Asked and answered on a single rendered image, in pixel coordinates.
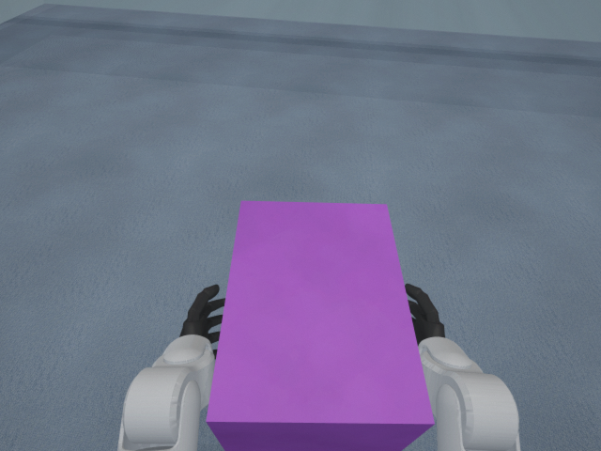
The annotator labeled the left robot forearm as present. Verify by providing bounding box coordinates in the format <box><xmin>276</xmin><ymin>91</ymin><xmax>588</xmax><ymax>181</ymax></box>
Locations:
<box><xmin>117</xmin><ymin>334</ymin><xmax>215</xmax><ymax>451</ymax></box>

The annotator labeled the robot right hand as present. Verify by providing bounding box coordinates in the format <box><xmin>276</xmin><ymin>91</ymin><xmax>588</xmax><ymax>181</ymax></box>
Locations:
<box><xmin>405</xmin><ymin>284</ymin><xmax>445</xmax><ymax>346</ymax></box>

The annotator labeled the carton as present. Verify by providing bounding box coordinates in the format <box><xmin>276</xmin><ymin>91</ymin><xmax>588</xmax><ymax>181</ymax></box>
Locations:
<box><xmin>206</xmin><ymin>201</ymin><xmax>435</xmax><ymax>451</ymax></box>

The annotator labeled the right robot forearm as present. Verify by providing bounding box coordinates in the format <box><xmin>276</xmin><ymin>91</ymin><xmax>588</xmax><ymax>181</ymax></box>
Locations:
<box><xmin>418</xmin><ymin>336</ymin><xmax>520</xmax><ymax>451</ymax></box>

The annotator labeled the robot left hand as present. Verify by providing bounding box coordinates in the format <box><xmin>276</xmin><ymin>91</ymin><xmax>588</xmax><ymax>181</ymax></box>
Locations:
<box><xmin>179</xmin><ymin>285</ymin><xmax>225</xmax><ymax>359</ymax></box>

